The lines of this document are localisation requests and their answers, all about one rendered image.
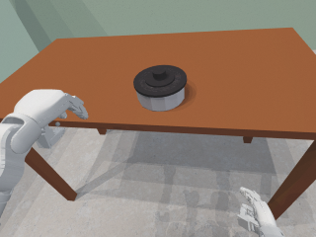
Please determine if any knob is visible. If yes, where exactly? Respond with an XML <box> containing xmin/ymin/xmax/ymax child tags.
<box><xmin>152</xmin><ymin>67</ymin><xmax>166</xmax><ymax>79</ymax></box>

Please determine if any table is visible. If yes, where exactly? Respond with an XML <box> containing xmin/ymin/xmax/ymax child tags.
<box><xmin>0</xmin><ymin>28</ymin><xmax>316</xmax><ymax>220</ymax></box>

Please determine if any robot right forearm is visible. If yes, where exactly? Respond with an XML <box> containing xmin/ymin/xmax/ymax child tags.
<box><xmin>259</xmin><ymin>224</ymin><xmax>285</xmax><ymax>237</ymax></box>

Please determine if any robot left forearm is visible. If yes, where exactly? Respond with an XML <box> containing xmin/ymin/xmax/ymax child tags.
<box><xmin>0</xmin><ymin>113</ymin><xmax>41</xmax><ymax>225</ymax></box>

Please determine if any lid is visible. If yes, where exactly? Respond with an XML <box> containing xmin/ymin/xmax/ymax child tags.
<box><xmin>133</xmin><ymin>65</ymin><xmax>188</xmax><ymax>98</ymax></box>

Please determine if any pot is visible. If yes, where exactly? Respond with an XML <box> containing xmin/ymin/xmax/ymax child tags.
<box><xmin>136</xmin><ymin>87</ymin><xmax>185</xmax><ymax>112</ymax></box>

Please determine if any left robot hand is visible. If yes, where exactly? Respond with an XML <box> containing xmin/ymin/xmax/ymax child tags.
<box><xmin>13</xmin><ymin>89</ymin><xmax>89</xmax><ymax>149</ymax></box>

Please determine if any right robot hand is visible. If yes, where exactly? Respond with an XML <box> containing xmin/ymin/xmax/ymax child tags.
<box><xmin>237</xmin><ymin>187</ymin><xmax>277</xmax><ymax>235</ymax></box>

